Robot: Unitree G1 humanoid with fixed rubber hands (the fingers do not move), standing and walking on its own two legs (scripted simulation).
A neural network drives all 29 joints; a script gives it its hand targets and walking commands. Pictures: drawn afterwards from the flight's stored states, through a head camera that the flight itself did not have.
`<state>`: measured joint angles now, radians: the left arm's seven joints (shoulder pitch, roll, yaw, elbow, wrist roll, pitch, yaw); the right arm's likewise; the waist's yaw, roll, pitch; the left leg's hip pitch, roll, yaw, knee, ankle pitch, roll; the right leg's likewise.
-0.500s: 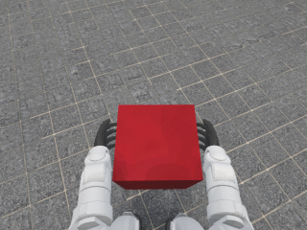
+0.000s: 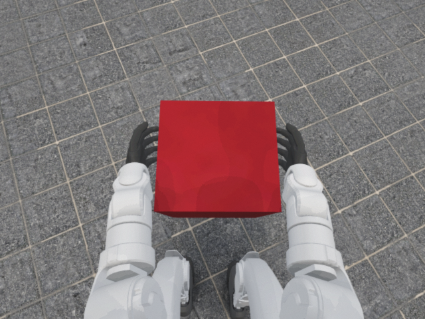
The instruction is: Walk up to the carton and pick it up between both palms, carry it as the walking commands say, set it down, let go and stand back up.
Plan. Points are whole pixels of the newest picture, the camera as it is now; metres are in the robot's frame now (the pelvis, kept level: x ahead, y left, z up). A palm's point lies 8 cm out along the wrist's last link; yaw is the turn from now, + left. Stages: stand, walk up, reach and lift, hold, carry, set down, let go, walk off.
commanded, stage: set down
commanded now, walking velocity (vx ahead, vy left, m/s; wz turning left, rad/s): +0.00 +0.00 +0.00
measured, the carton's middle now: (215, 169) +0.41 +0.00 -0.13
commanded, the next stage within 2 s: none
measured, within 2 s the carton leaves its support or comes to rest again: neither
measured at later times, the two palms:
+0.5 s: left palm (150, 163) +0.43 +0.15 -0.14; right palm (281, 166) +0.42 -0.15 -0.14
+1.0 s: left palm (158, 162) +0.46 +0.14 -0.23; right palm (272, 166) +0.45 -0.15 -0.23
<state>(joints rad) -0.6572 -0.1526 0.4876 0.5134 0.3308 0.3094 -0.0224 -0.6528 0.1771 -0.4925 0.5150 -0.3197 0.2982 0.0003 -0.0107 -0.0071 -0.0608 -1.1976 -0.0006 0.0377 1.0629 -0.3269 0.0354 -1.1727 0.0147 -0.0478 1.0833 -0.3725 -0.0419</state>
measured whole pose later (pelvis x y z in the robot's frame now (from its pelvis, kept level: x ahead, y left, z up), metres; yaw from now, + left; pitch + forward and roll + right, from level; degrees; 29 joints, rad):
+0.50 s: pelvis -0.01 +0.01 -0.08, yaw -1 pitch +39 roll -1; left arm -0.79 -0.11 0.47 0.55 0.28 0.32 0.02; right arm -0.78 0.12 -0.51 0.54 -0.28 0.31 0.00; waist -0.01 0.00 -0.17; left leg -1.63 0.00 0.05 1.36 -0.40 0.05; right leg -1.60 0.01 -0.04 1.38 -0.45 -0.03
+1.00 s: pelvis -0.02 +0.01 -0.15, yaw +0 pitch +44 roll -1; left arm -0.98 -0.04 0.45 0.64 0.25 0.33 0.05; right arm -0.94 0.05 -0.52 0.60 -0.24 0.33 -0.03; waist -0.02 0.01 -0.16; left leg -1.93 -0.01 0.04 1.63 -0.46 0.05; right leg -1.90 0.03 -0.02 1.65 -0.52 -0.02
